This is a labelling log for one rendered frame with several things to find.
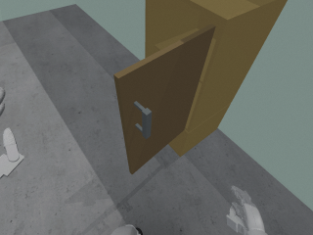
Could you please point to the robot right hand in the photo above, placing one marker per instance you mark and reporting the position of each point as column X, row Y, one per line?
column 246, row 216

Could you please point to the handle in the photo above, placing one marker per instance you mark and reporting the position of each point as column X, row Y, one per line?
column 146, row 127

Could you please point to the robot left hand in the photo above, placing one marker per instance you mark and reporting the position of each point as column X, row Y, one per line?
column 13, row 158

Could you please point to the cupboard door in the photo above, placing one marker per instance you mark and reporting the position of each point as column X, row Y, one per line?
column 166, row 83

